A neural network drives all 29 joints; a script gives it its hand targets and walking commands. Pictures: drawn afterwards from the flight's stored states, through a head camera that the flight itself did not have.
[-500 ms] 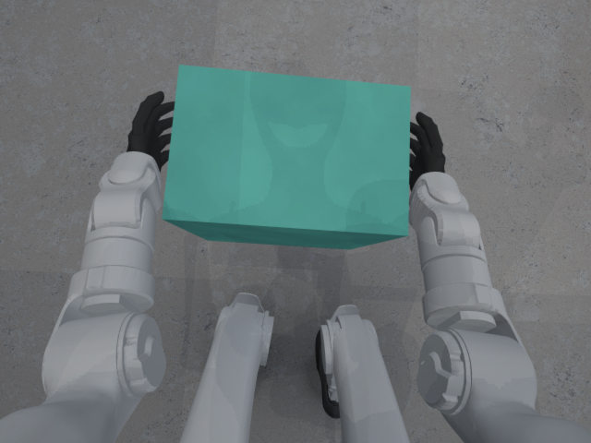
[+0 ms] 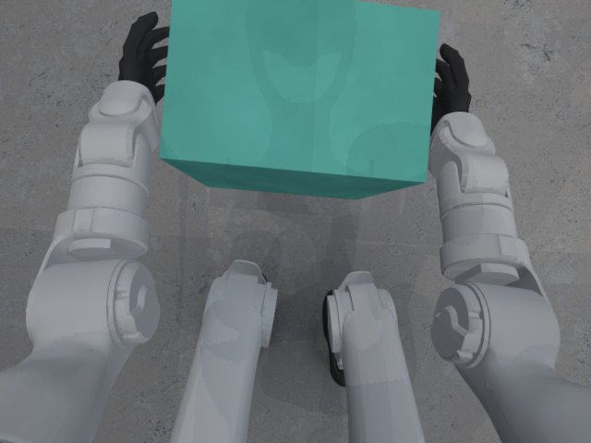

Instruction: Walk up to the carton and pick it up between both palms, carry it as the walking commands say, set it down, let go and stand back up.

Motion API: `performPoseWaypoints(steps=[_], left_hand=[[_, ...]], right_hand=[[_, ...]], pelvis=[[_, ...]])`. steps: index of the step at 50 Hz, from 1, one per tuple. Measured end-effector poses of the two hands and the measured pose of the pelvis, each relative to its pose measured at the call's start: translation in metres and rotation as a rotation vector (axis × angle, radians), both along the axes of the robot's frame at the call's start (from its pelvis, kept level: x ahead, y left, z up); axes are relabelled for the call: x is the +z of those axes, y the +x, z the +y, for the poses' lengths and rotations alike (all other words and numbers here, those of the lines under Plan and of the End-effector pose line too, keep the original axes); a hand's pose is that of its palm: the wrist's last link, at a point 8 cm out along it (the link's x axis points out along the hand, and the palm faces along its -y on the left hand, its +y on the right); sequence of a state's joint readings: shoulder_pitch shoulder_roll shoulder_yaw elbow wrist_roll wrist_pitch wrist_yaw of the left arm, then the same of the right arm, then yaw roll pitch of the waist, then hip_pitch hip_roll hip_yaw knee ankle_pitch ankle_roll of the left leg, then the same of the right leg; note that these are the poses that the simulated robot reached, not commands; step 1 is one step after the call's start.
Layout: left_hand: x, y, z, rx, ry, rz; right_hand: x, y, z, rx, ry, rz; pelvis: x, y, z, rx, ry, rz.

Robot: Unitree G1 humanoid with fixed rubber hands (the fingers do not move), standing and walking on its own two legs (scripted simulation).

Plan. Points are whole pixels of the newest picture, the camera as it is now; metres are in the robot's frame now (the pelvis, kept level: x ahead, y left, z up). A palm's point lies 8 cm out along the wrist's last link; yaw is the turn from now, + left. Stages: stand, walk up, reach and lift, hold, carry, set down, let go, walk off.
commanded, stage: set down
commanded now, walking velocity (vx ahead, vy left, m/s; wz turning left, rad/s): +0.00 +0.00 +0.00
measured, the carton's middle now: (292, 122) +0.51 +0.04 -0.19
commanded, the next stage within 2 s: none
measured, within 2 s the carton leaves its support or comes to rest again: rests again in 1.26 s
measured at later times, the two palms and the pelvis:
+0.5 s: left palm (157, 93) +0.53 +0.23 -0.19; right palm (413, 116) +0.54 -0.13 -0.19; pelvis +0.00 +0.00 -0.05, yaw -1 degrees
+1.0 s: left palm (163, 97) +0.53 +0.23 -0.21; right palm (407, 118) +0.54 -0.13 -0.22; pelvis +0.00 +0.00 -0.08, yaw -1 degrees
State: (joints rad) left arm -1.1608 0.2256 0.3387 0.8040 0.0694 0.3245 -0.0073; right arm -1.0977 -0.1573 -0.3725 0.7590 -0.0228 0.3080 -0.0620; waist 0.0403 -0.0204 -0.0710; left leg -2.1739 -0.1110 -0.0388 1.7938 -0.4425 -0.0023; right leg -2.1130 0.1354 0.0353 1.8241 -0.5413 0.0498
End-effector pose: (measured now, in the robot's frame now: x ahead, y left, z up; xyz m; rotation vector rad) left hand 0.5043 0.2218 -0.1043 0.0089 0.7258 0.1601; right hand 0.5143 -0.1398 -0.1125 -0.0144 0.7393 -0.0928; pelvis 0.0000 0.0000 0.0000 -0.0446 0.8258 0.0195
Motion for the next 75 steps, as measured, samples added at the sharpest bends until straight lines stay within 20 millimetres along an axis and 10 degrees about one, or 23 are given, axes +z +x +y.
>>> performPoseWaypoints(steps=[34,75], left_hand=[[-0.107,0.026,0.004,-0.032,0.023,0.023],[-0.136,0.028,0.008,-0.023,0.010,0.040]], right_hand=[[-0.105,0.020,0.005,-0.015,-0.012,0.017],[-0.129,0.029,0.006,0.009,0.004,0.005]], pelvis=[[-0.071,0.003,0.003,-0.014,-0.017,-0.079],[-0.095,-0.002,-0.002,-0.034,0.009,-0.171]])
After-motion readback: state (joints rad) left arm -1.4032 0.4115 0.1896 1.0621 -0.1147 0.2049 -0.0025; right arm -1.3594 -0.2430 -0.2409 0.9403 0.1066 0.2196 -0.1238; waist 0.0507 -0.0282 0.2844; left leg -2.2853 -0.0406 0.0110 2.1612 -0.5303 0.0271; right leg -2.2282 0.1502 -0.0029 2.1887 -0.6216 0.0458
